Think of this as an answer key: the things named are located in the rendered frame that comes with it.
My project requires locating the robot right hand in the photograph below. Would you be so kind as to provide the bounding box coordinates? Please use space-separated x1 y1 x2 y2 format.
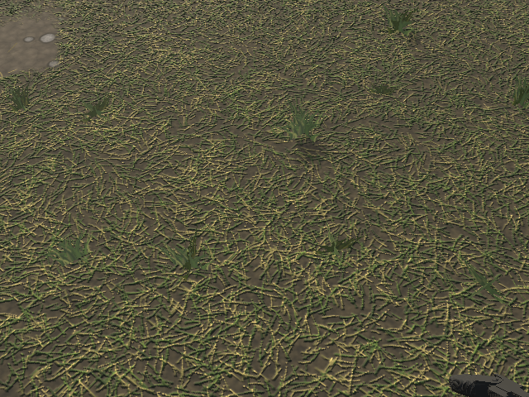
449 374 529 397

